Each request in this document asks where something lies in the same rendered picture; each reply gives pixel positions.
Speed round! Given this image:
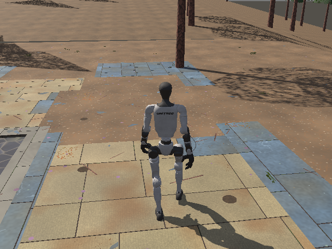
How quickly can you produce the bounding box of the right robot upper arm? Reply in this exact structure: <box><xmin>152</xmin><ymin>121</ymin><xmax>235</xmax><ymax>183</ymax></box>
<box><xmin>176</xmin><ymin>104</ymin><xmax>188</xmax><ymax>134</ymax></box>

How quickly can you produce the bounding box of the robot right hand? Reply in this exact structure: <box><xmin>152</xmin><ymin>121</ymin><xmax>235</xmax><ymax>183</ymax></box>
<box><xmin>182</xmin><ymin>154</ymin><xmax>194</xmax><ymax>170</ymax></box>

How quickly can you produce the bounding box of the left robot shin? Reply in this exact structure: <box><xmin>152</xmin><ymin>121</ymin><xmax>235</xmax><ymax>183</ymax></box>
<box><xmin>153</xmin><ymin>178</ymin><xmax>161</xmax><ymax>214</ymax></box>

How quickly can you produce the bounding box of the left robot upper arm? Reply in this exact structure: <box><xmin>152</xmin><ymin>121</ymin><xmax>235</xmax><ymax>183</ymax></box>
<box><xmin>143</xmin><ymin>104</ymin><xmax>155</xmax><ymax>132</ymax></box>

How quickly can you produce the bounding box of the robot right forearm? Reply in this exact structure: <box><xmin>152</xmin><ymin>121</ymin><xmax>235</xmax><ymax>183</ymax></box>
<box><xmin>183</xmin><ymin>127</ymin><xmax>193</xmax><ymax>155</ymax></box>

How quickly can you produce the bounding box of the right robot thigh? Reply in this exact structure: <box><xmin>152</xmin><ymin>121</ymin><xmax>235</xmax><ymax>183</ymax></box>
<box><xmin>173</xmin><ymin>144</ymin><xmax>184</xmax><ymax>171</ymax></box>

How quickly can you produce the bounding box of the robot left hand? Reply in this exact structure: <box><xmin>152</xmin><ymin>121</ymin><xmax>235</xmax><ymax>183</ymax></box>
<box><xmin>141</xmin><ymin>143</ymin><xmax>151</xmax><ymax>154</ymax></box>

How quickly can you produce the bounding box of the robot left forearm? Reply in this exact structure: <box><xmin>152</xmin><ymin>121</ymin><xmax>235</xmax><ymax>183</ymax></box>
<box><xmin>141</xmin><ymin>125</ymin><xmax>149</xmax><ymax>145</ymax></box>

